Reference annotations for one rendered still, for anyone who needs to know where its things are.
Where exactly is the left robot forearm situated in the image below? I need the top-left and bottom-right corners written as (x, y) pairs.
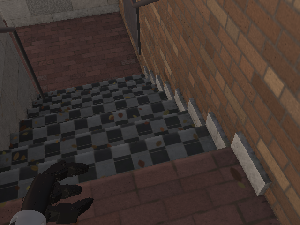
top-left (9, 210), bottom-right (47, 225)

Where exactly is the left robot hand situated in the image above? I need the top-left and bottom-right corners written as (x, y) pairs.
top-left (21, 160), bottom-right (94, 224)

